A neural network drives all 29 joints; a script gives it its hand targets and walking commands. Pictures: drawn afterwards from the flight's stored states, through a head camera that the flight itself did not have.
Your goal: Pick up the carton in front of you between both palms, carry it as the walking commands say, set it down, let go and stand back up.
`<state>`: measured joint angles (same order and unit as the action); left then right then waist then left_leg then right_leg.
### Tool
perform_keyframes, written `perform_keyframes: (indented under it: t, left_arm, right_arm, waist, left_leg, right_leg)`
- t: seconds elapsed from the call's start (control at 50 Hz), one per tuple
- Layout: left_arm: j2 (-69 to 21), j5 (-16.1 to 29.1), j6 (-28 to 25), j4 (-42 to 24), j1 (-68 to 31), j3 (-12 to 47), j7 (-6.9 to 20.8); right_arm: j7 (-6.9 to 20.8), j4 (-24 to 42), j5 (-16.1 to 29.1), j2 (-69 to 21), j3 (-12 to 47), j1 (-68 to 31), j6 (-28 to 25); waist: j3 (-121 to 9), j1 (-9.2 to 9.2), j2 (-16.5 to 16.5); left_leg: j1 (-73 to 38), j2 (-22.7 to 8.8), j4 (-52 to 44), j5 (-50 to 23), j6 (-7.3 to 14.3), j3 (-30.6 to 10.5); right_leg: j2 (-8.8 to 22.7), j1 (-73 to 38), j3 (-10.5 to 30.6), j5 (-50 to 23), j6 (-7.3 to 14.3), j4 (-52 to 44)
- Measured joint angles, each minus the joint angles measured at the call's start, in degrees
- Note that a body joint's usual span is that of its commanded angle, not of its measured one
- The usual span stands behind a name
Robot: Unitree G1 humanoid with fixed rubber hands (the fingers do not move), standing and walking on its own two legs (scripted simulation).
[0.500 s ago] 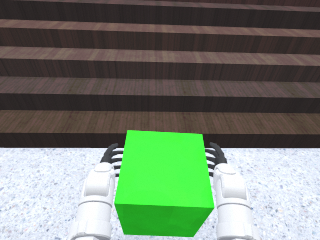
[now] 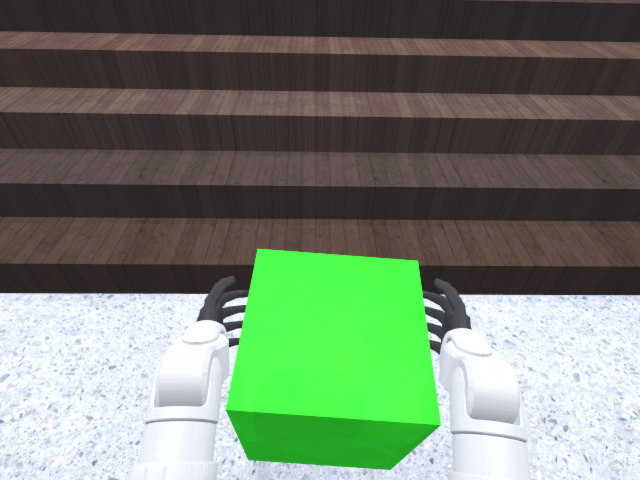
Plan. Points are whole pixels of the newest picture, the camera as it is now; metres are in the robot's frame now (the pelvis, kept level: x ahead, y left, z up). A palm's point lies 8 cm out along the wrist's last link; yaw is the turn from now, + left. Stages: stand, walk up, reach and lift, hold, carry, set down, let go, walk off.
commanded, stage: carry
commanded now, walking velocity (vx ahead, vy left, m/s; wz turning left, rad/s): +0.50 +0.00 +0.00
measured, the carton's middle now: (328, 366) +0.29 +0.00 -0.01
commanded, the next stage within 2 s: none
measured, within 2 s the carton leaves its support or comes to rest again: neither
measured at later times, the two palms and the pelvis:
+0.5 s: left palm (261, 206) +0.53 +0.12 +0.09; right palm (440, 213) +0.51 -0.18 +0.09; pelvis +0.25 -0.02 -0.01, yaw -2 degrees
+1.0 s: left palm (282, 93) +0.88 +0.11 +0.14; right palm (415, 94) +0.88 -0.19 +0.15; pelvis +0.57 -0.03 -0.02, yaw -2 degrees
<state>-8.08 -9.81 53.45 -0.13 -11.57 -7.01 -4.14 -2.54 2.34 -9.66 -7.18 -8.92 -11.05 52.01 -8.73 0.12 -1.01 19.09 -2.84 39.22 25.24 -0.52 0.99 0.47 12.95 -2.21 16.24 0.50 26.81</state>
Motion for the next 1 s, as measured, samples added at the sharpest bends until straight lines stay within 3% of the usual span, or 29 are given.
perform_keyframes:
  t: [0.06, 0.14, 0.16, 0.2, 0.26, 0.3, 0.46, 0.5, 0.54, 0.56, 0.6, 0.66, 0.76, 0.86, 0.94, 1.0]
  left_arm:
    - [0.29, 0.91, 4.63, -5.06, 1.14, 1.11, -1.01]
    - [0.42, 2.02, 9.35, -12.54, 2.17, 0.98, -1.45]
    - [0.45, 2.29, 10.22, -14.23, 2.44, 0.91, -1.44]
    - [0.73, 2.93, 11.62, -16.74, 3.44, 0.17, -1.41]
    - [0.66, 3.63, 14.29, -18.18, 5.44, -0.33, -1.55]
    - [0.74, 4.06, 15.89, -18.48, 5.41, -0.03, -1.74]
    - [0.41, 3.63, 17.54, -19.54, 2.04, -0.18, -1.71]
    - [0.34, 3.42, 17.78, -19.61, 1.48, -0.29, -1.68]
    - [0.15, 3.24, 17.65, -19.0, 0.35, -0.27, -1.61]
    - [0.02, 3.03, 17.16, -17.89, -0.28, -0.02, -1.58]
    - [-0.09, 2.76, 17.02, -16.65, -0.92, 0.3, -1.6]
    - [0.02, 3.25, 17.31, -18.84, -0.13, 0.07, -1.7]
    - [0.07, 4.35, 17.06, -24.61, 0.1, -0.85, -1.88]
    - [-0.44, 4.99, 18.18, -27.38, -2.9, -2.12, -1.9]
    - [0.63, 5.03, 19.79, -25.56, -8.32, -2.46, -2.15]
    - [3.23, 5.46, 21.98, -21.6, -14.17, -2.78, -2.62]
  right_arm:
    - [-1.06, 3.78, 2.26, 0.51, 0.83, 0.16, 4.42]
    - [-1.67, 9.63, 3.34, -0.61, 1.23, 0.47, 8.25]
    - [-1.74, 11.15, 3.3, -0.77, 1.6, 0.59, 9.09]
    - [-2.0, 12.37, 3.1, -0.71, 3.35, 0.74, 10.27]
    - [-2.41, 13.04, 2.95, -0.48, 5.03, 2.09, 13.03]
    - [-2.84, 14.35, 3.32, -0.41, 4.92, 2.76, 14.9]
    - [-3.29, 16.68, 4.11, -0.77, 2.56, -0.13, 17.2]
    - [-3.24, 16.68, 4.0, -0.89, 2.14, -0.86, 17.52]
    - [-3.11, 16.89, 3.88, -0.84, 1.4, -1.53, 17.64]
    - [-3.04, 16.6, 3.94, -0.63, 0.83, -1.73, 17.51]
    - [-2.99, 16.25, 4.06, -0.5, 0.08, -1.84, 17.64]
    - [-3.01, 17.7, 3.94, -1.19, 0.3, -1.84, 17.86]
    - [-2.92, 21.8, 3.8, -1.23, 2.19, -2.62, 17.22]
    - [-2.96, 25.51, 3.39, -1.66, 1.58, -4.67, 18.32]
    - [-3.39, 25.29, 3.53, -1.08, -0.3, -9.12, 20.28]
    - [-4.2, 20.93, 4.13, 0.99, -1.07, -15.21, 22.21]
  waist:
    - [-0.15, -0.07, 1.67]
    - [0.09, 0.39, 2.92]
    - [0.12, 0.6, 2.73]
    - [-0.23, 0.9, 3.22]
    - [-0.45, 0.54, 1.72]
    - [0.01, -0.13, 0.71]
    - [1.76, -2.19, -0.26]
    - [2.1, -2.19, -0.52]
    - [2.56, -1.83, -1.18]
    - [2.94, -1.3, -1.82]
    - [4.31, -0.52, -1.36]
    - [6.42, 0.25, -0.33]
    - [7.43, 1.51, 0.79]
    - [6.07, 1.41, 0.57]
    - [5.31, 1.4, 0.12]
    - [5.32, 1.02, 0.75]
  left_leg:
    - [3.41, 0.79, 0.86, -0.28, 0.45, 3.63]
    - [2.78, 2.41, -10.38, -7.12, 0.18, 8.15]
    - [1.27, 2.55, -14.19, -9.44, 0.25, 9.33]
    - [-0.02, 2.81, -14.89, -15.72, 2.54, 10.81]
    - [-2.32, 1.96, -13.89, -11.08, 3.39, 11.1]
    - [-5.34, 1.44, -16.73, -10.52, 2.69, 10.72]
    - [-17.48, -0.6, -23.92, -6.75, -0.71, 9.49]
    - [-19.73, -1.62, -21.47, -3.03, -2.13, 9.1]
    - [-19.22, -3.76, -12.85, 2.73, -2.89, 8.62]
    - [-16.23, -5.09, -4.37, 3.12, -2.49, 7.62]
    - [-7.72, -4.09, 13.56, 1.83, -1.2, 3.55]
    - [3.28, -2.83, 25.03, -3.48, 0.85, 2.57]
    - [13.37, -2.72, 17.63, -10.36, 1.2, 4.13]
    - [16.73, -2.48, 4.85, -16.3, 0.89, 5.76]
    - [15.43, -1.43, -4.36, -20.78, 2.29, 8.16]
    - [11.35, 0.37, -9.15, -20.5, 3.86, 10.64]
  right_leg:
    - [1.39, -2.22, 0.27, -0.29, -0.04, -4.64]
    - [2.8, -4.44, 0.84, 1.21, -0.97, -6.19]
    - [2.77, -4.42, 0.98, 2.95, -1.25, -4.31]
    - [3.72, -1.38, 0.32, 7.51, -1.01, 5.39]
    - [3.13, 7.41, -1.37, 10.94, 0.3, 23.83]
    - [3.25, 12.3, -2.88, 9.26, 0.65, 27.91]
    - [3.8, 18.91, -7.24, -5.2, -0.41, 7.65]
    - [3.18, 17.04, -9.24, -7.89, 0.13, 3.11]
    - [2.2, 14.46, -11.34, -10.15, 1.64, 1.85]
    - [1.85, 14.67, -12.13, -9.36, 3.08, 4.63]
    - [1.98, 13.37, -12.68, -5.74, 4.7, 6.17]
    - [1.82, 8.62, -12.66, -5.33, 4.09, 0.84]
    - [1.57, 0.43, -11.44, -5.18, 3.73, -8.15]
    - [1.25, -7.28, -10.51, -1.67, 2.27, -11.98]
    - [0.86, -13.0, -9.83, 3.73, 0.56, -11.22]
    - [1.57, -15.73, -9.1, 10.25, -0.93, -5.49]
